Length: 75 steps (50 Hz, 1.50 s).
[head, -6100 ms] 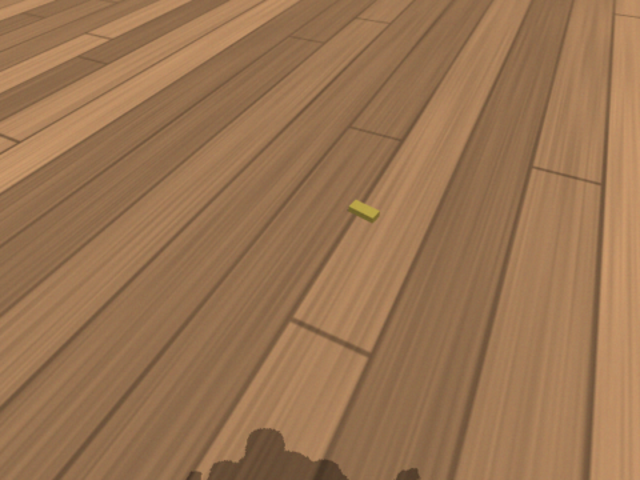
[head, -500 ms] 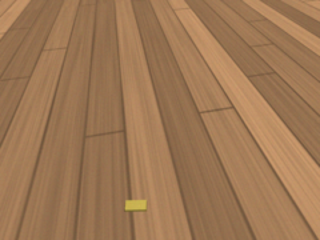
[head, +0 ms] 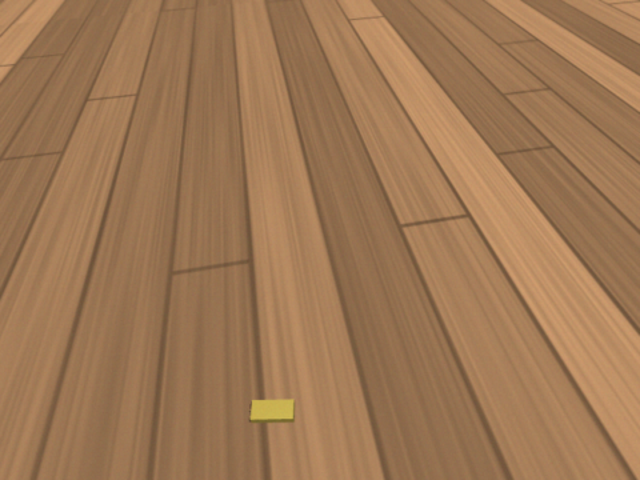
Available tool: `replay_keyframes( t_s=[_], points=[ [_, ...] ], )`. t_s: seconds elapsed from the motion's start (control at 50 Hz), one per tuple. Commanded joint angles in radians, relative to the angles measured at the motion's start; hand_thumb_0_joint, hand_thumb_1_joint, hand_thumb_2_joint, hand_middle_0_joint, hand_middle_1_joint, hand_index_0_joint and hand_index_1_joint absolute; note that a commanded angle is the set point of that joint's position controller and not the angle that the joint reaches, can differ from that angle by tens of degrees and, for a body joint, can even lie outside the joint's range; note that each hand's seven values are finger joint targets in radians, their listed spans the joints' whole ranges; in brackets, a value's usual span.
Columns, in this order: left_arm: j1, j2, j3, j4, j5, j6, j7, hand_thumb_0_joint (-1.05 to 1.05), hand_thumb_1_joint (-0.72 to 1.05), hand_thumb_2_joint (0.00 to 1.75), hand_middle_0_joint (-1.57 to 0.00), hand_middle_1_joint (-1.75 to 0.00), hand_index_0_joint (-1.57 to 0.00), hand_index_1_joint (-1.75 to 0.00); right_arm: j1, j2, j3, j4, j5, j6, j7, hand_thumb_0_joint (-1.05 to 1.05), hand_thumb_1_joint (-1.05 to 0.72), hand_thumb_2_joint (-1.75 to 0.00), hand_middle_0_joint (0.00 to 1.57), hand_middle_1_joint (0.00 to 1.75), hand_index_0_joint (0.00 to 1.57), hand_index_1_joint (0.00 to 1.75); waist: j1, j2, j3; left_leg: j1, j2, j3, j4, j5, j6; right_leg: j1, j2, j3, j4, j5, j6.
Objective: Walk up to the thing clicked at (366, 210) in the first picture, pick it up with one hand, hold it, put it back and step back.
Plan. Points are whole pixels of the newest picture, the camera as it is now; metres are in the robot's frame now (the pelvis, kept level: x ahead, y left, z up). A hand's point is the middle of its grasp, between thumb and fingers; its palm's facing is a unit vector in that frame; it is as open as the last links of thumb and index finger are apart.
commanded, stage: stand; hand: left
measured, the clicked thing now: (273, 411) +0.45 +0.20 -0.76
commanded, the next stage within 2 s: walk up in 1.34 s
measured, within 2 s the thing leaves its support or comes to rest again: neither
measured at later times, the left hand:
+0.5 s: hand out of the picture +0.07 +0.26 -0.16, palm faces -0.02 -0.94 -0.35, open 7.4 cm
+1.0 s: hand out of the picture +0.06 +0.26 -0.16, palm faces -0.02 -0.94 -0.35, open 7.4 cm
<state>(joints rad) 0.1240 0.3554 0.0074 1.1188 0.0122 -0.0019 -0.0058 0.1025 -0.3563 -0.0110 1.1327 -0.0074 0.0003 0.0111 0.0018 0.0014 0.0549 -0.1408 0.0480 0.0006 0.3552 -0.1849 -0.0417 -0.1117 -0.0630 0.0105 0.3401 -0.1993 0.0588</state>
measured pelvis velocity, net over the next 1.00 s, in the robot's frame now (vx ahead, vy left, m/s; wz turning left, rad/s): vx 0.00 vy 0.00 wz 0.00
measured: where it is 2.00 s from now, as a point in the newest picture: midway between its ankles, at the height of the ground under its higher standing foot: outside the picture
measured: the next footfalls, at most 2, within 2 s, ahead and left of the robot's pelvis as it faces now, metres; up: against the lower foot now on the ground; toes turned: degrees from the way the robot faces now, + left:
none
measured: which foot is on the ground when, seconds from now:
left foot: down 0.00-1.00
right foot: down 0.00-1.00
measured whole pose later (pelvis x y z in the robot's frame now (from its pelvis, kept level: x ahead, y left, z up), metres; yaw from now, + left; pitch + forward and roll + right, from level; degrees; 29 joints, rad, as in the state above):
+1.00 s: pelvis +0.00 +0.00 +0.00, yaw +0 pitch -2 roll +0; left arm 0.13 0.36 0.01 1.11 0.01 0.00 -0.01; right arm 0.11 -0.35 -0.01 1.12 -0.01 0.00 0.01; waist 0.00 0.00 0.06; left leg -0.14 0.05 0.00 0.37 -0.19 -0.04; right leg -0.11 -0.06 0.01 0.34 -0.20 0.06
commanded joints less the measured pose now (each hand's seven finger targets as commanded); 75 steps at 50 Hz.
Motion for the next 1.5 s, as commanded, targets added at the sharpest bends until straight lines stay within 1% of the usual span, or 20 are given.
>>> replay_keyframes(
  t_s=[0.0,0.04,0.12,0.18,0.24,0.38,0.48,0.62,0.72,0.8,0.92,1.08,1.16,1.22,1.3,1.32,1.34,1.38,1.42,1.48],
  points=[
    [-0.023,0.216,0.037,-0.057,-0.001,-0.022,0.011,0.00,0.90,0.90,-0.20,-0.30,-0.20,-0.30,-0.048,-0.221,-0.037,-0.063,-0.001,-0.028,-0.012,0.00,-0.90,-0.90,0.20,0.30,0.20,0.30,0.000,0.004,-0.102,0.046,0.088,-0.055,-0.043,0.188,0.053,0.007,-0.076,0.038,-0.043,0.173,-0.066],
    [-0.033,0.223,0.039,-0.060,0.000,-0.021,0.013,0.00,0.90,0.90,-0.20,-0.30,-0.20,-0.30,-0.040,-0.220,-0.038,-0.061,0.000,-0.027,-0.014,0.00,-0.90,-0.90,0.20,0.30,0.20,0.30,-0.003,-0.002,-0.108,0.049,0.090,-0.057,-0.046,0.211,0.050,0.015,-0.074,0.034,-0.032,0.179,-0.068],
    [-0.026,0.221,0.037,-0.058,0.000,-0.020,0.013,0.00,0.90,0.90,-0.20,-0.30,-0.20,-0.30,-0.038,-0.220,-0.037,-0.059,-0.001,-0.024,-0.013,0.00,-0.90,-0.90,0.20,0.30,0.20,0.30,-0.002,-0.006,-0.084,0.034,0.087,-0.053,-0.049,0.173,0.050,0.006,-0.074,0.035,-0.044,0.162,-0.067],
    [-0.026,0.217,0.036,-0.055,0.000,-0.020,0.013,0.00,0.90,0.90,-0.20,-0.30,-0.20,-0.30,-0.042,-0.217,-0.037,-0.061,0.000,-0.020,-0.011,0.00,-0.90,-0.90,0.20,0.30,0.20,0.30,-0.003,-0.008,-0.066,0.020,0.082,-0.055,-0.055,0.102,0.052,-0.010,-0.069,0.034,-0.056,0.100,-0.065],
    [-0.025,0.220,0.037,-0.055,0.000,-0.021,0.012,0.00,0.90,0.90,-0.20,-0.30,-0.20,-0.30,-0.041,-0.217,-0.037,-0.063,-0.001,-0.020,-0.010,0.00,-0.90,-0.90,0.20,0.30,0.20,0.30,-0.005,-0.009,-0.056,0.015,0.077,-0.056,-0.058,0.084,0.052,-0.016,-0.071,0.040,-0.063,0.105,-0.066],
    [-0.024,0.218,0.038,-0.059,-0.001,-0.025,0.013,0.00,0.90,0.90,-0.20,-0.30,-0.20,-0.30,-0.038,-0.216,-0.037,-0.067,0.000,-0.024,-0.011,0.00,-0.90,-0.90,0.20,0.30,0.20,0.30,-0.004,0.001,-0.082,0.038,0.086,-0.056,-0.043,0.181,0.055,0.006,-0.074,0.037,-0.051,0.171,-0.065],
    [-0.027,0.219,0.040,-0.064,0.001,-0.022,0.013,0.00,0.90,0.90,-0.20,-0.30,-0.20,-0.30,-0.034,-0.217,-0.038,-0.070,-0.001,-0.023,-0.013,0.00,-0.90,-0.90,0.20,0.30,0.20,0.30,-0.003,-0.003,-0.090,0.037,0.086,-0.050,-0.038,0.177,0.057,0.013,-0.076,0.037,-0.048,0.173,-0.069],
    [-0.020,0.216,0.041,-0.058,0.000,-0.017,0.011,0.00,0.90,0.90,-0.20,-0.30,-0.20,-0.30,-0.040,-0.221,-0.039,-0.070,-0.001,-0.021,-0.012,0.00,-0.90,-0.90,0.20,0.30,0.20,0.30,0.000,0.010,-0.047,0.007,0.079,-0.061,-0.068,0.062,0.056,-0.015,-0.065,0.037,-0.059,0.078,-0.070],
    [-0.022,0.222,0.042,-0.061,0.001,-0.020,0.010,0.00,0.90,0.90,-0.20,-0.30,-0.20,-0.30,-0.033,-0.217,-0.038,-0.074,-0.001,-0.024,-0.011,0.00,-0.90,-0.90,0.20,0.30,0.20,0.30,-0.004,0.006,-0.063,0.016,0.082,-0.062,-0.060,0.092,0.057,-0.012,-0.069,0.037,-0.053,0.090,-0.069],
    [-0.021,0.219,0.040,-0.063,-0.002,-0.023,0.011,0.00,0.90,0.90,-0.20,-0.30,-0.20,-0.30,-0.034,-0.218,-0.038,-0.074,0.000,-0.025,-0.012,0.00,-0.90,-0.90,0.20,0.30,0.20,0.30,-0.003,0.002,-0.089,0.039,0.086,-0.060,-0.040,0.175,0.057,0.007,-0.073,0.037,-0.043,0.160,-0.068],
    [-0.018,0.218,0.038,-0.063,0.000,-0.019,0.011,0.00,0.90,0.90,-0.20,-0.30,-0.20,-0.30,-0.025,-0.218,-0.036,-0.069,0.000,-0.022,-0.013,0.00,-0.90,-0.90,0.20,0.30,0.20,0.30,-0.003,0.007,-0.058,0.008,0.079,-0.060,-0.057,0.105,0.053,-0.009,-0.071,0.035,-0.056,0.106,-0.067],
    [-0.017,0.223,0.040,-0.062,0.002,-0.020,0.012,0.00,0.90,0.90,-0.20,-0.30,-0.20,-0.30,-0.023,-0.217,-0.036,-0.072,-0.002,-0.024,-0.013,0.00,-0.90,-0.90,0.20,0.30,0.20,0.30,-0.004,0.004,-0.079,0.015,0.085,-0.059,-0.048,0.155,0.059,0.017,-0.073,0.034,-0.041,0.149,-0.067],
    [-0.011,0.218,0.039,-0.060,0.001,-0.017,0.010,0.00,0.90,0.90,-0.20,-0.30,-0.20,-0.30,-0.024,-0.220,-0.037,-0.070,-0.001,-0.024,-0.012,0.00,-0.90,-0.90,0.20,0.30,0.20,0.30,0.000,0.012,-0.054,0.000,0.081,-0.065,-0.069,0.084,0.056,-0.003,-0.068,0.031,-0.052,0.090,-0.069],
    [-0.012,0.223,0.040,-0.063,0.003,-0.018,0.010,0.00,0.90,0.90,-0.20,-0.30,-0.20,-0.30,-0.029,-0.219,-0.037,-0.075,-0.001,-0.027,-0.012,0.00,-0.90,-0.90,0.20,0.30,0.20,0.30,0.002,0.004,-0.070,0.017,0.084,-0.065,-0.059,0.127,0.059,-0.004,-0.072,0.034,-0.046,0.115,-0.068],
    [-0.013,0.221,0.039,-0.061,0.000,-0.019,0.009,0.00,0.90,0.90,-0.20,-0.30,-0.20,-0.30,-0.020,-0.220,-0.038,-0.070,-0.001,-0.025,-0.012,0.00,-0.90,-0.90,0.20,0.30,0.20,0.30,-0.004,0.006,-0.056,0.011,0.080,-0.065,-0.062,0.088,0.056,-0.013,-0.071,0.037,-0.055,0.085,-0.068],
    [-0.020,0.208,0.052,-0.067,0.003,-0.010,0.003,0.00,0.90,0.90,-0.20,-0.30,-0.20,-0.30,-0.010,-0.224,-0.045,-0.081,-0.005,-0.034,-0.012,0.00,-0.90,-0.90,0.20,0.30,0.20,0.30,-0.002,-0.003,-0.085,0.013,0.079,-0.076,-0.096,-0.025,0.064,0.001,-0.036,0.022,-0.037,0.002,-0.076],
    [-0.011,0.201,0.051,-0.059,0.005,-0.005,0.001,0.00,0.90,0.90,-0.20,-0.30,-0.20,-0.30,-0.026,-0.232,-0.049,-0.080,-0.008,-0.034,-0.013,0.00,-0.90,-0.90,0.20,0.30,0.20,0.30,0.006,0.016,-0.068,0.004,0.087,-0.091,-0.111,-0.089,0.067,-0.016,-0.029,0.016,-0.034,-0.036,-0.076],
    [-0.014,0.199,0.055,-0.057,0.009,-0.002,-0.002,0.00,0.90,0.90,-0.20,-0.30,-0.20,-0.30,-0.024,-0.233,-0.053,-0.084,-0.011,-0.034,-0.016,0.00,-0.90,-0.90,0.20,0.30,0.20,0.30,0.004,0.020,-0.026,-0.041,0.088,-0.101,-0.123,-0.155,0.070,-0.022,-0.027,0.026,-0.038,-0.054,-0.079],
    [-0.001,0.199,0.059,-0.056,0.010,-0.003,-0.003,0.00,0.90,0.90,-0.20,-0.30,-0.20,-0.30,-0.029,-0.227,-0.052,-0.090,-0.013,-0.036,-0.017,0.00,-0.90,-0.90,0.20,0.30,0.20,0.30,0.009,0.028,-0.012,-0.051,0.082,-0.092,-0.112,-0.134,0.071,-0.024,-0.036,0.037,-0.043,-0.027,-0.083],
    [0.003,0.205,0.064,-0.061,0.008,-0.010,-0.001,0.00,0.90,0.90,-0.20,-0.30,-0.20,-0.30,-0.016,-0.214,-0.048,-0.097,-0.009,-0.040,-0.017,0.00,-0.90,-0.90,0.20,0.30,0.20,0.30,0.006,0.002,-0.038,-0.009,0.065,-0.058,-0.064,-0.003,0.064,-0.020,-0.047,0.048,-0.049,0.051,-0.082]
  ],
)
